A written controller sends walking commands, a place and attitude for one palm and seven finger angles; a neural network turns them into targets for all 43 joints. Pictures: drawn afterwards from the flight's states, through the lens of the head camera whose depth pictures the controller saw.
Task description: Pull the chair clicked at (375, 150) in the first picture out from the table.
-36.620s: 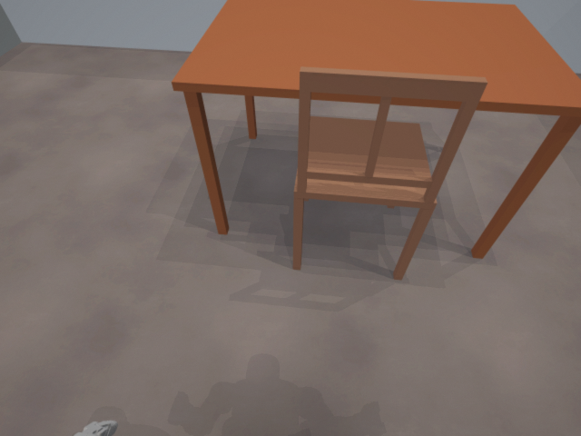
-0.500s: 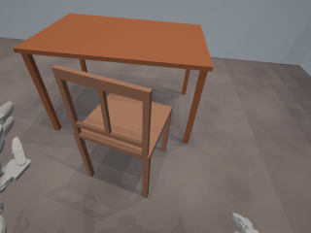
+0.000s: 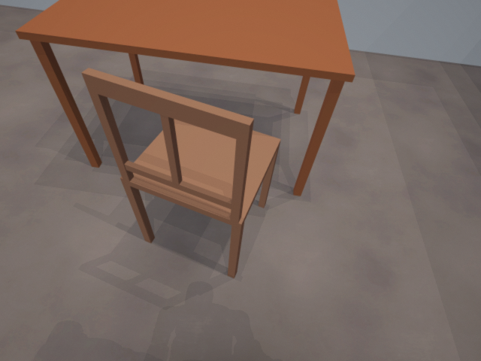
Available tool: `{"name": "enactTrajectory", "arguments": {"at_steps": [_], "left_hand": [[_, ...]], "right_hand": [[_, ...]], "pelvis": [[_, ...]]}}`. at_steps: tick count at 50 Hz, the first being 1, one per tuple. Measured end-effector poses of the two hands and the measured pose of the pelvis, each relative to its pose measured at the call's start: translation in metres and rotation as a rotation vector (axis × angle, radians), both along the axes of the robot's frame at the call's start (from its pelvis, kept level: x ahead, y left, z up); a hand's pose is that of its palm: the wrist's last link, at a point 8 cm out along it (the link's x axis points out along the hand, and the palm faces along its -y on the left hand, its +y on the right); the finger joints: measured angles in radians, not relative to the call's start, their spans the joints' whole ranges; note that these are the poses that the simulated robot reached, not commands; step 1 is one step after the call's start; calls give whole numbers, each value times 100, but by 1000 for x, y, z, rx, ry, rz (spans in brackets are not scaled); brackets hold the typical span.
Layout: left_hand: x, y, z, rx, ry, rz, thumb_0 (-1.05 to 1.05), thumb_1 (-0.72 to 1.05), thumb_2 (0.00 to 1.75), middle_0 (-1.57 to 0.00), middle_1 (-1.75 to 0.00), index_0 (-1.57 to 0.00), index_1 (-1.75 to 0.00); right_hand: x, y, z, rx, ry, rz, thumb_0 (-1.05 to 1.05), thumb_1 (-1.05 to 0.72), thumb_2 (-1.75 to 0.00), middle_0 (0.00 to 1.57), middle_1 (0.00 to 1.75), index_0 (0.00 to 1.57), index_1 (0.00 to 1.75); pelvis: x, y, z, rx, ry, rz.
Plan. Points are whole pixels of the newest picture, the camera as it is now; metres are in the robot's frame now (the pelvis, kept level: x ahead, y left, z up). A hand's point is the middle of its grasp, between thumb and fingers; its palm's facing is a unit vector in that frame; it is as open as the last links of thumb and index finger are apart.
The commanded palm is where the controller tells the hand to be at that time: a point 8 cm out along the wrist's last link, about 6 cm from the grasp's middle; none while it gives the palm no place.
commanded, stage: let the arm hang, fingers relaxed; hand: left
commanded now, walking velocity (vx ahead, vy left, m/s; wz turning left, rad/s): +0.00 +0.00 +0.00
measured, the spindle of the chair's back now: (172, 151) +0.62 +0.22 -0.10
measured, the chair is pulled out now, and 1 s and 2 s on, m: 0.30 0.30 0.30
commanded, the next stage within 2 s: look to check the result in 0.66 s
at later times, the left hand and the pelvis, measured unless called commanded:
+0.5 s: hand out of the picture +0.04 +0.16 -0.17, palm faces -0.03 -0.98 -0.19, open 7.3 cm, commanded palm none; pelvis +0.03 -0.01 +0.00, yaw -2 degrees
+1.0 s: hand out of the picture +0.03 +0.15 -0.17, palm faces -0.02 -0.99 -0.17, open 7.4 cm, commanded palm none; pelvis +0.04 -0.01 +0.01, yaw -2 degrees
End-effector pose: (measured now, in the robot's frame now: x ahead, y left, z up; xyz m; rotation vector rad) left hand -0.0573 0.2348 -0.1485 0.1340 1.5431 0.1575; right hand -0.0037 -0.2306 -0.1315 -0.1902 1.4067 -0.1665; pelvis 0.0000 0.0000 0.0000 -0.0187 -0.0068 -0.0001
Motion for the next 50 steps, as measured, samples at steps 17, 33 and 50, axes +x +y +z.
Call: {"name": "enactTrajectory", "arguments": {"at_steps": [17,33,50], "left_hand": [[58,-23,5,-1,-95,-36,0,91,90,-20,-30,-20,-30],[104,-25,7,13,-161,-73,0,92,90,-20,-30,-20,-30],[87,-37,5,-17,-97,-52,0,91,90,-20,-30,-20,-30]], "right_hand": [[14,11,-15,61,-10,-43,1,-93,-90,20,30,20,30],[14,7,-14,69,8,-74,0,-91,-90,19,30,20,30],[26,1,-11,51,6,-65,0,-91,-90,19,30,20,30]], "pelvis": [[18,-2,3,15,-11,-16],[31,-12,4,17,-13,-29],[36,-14,5,17,-11,-30]]}}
